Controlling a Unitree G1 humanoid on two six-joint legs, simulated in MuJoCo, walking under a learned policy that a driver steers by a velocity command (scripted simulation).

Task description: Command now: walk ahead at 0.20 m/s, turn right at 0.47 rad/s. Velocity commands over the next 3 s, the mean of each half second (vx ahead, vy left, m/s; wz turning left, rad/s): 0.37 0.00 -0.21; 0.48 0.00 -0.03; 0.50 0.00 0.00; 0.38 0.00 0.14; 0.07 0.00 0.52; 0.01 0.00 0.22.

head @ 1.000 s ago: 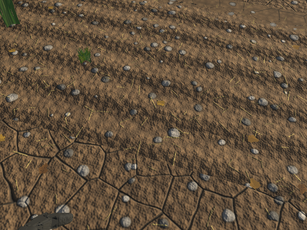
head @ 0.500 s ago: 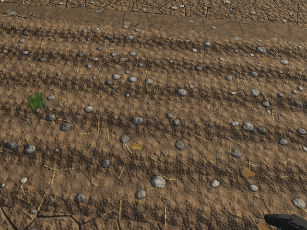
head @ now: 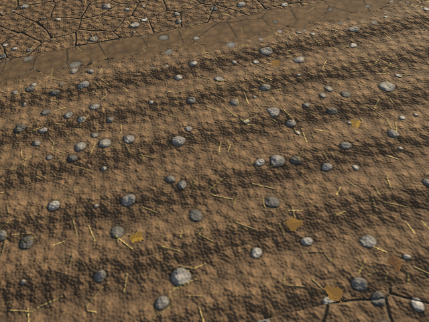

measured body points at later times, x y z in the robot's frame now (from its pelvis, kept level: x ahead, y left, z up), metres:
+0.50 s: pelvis +0.17 +0.06 +0.01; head +0.19 +0.07 +0.46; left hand +0.29 +0.33 -0.11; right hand +0.24 -0.21 -0.10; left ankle +0.15 +0.15 -0.74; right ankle +0.14 -0.09 -0.66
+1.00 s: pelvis +0.43 -0.01 +0.01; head +0.46 -0.02 +0.45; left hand +0.56 +0.26 -0.10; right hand +0.53 -0.29 -0.11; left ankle +0.41 +0.15 -0.65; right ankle +0.46 -0.09 -0.74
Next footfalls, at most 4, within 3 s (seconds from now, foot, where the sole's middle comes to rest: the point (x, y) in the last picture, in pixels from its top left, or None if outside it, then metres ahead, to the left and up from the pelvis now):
0.32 left None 0.19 0.15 -0.77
0.82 right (280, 321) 0.50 -0.09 -0.77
1.34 left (207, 237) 0.80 0.13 -0.77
1.84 right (273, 173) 1.07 -0.12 -0.77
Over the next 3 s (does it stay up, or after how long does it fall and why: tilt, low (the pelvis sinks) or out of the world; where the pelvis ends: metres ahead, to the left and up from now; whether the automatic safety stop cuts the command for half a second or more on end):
stays up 1.01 0.00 0.00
